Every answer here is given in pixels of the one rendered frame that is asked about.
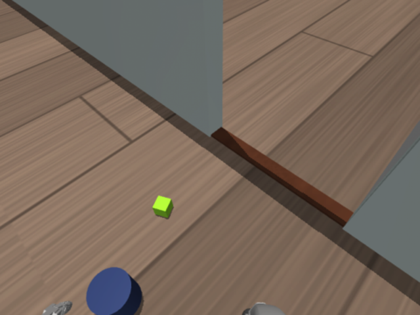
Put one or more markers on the left robot hand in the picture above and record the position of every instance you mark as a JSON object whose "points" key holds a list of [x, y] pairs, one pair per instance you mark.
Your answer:
{"points": [[58, 309]]}

